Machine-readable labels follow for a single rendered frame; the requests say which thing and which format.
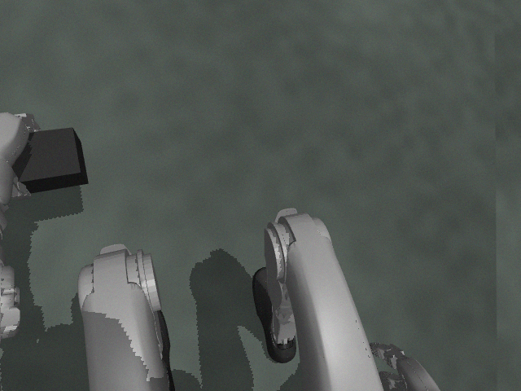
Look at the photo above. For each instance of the left robot foot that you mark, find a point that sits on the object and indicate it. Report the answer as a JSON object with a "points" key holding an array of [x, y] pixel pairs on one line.
{"points": [[165, 352]]}

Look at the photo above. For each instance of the left robot arm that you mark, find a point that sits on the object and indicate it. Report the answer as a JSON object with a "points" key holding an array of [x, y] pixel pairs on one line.
{"points": [[9, 293]]}

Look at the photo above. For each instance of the left robot hand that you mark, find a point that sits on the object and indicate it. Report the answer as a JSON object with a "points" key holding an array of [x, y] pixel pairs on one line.
{"points": [[14, 133]]}

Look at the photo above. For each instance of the carton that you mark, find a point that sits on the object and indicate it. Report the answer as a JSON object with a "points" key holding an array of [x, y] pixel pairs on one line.
{"points": [[51, 159]]}

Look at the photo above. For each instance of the right robot hand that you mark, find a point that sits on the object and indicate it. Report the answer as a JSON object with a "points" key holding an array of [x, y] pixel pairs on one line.
{"points": [[412, 375]]}

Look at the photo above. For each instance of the right robot foot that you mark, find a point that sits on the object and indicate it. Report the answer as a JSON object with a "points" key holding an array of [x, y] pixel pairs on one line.
{"points": [[278, 352]]}

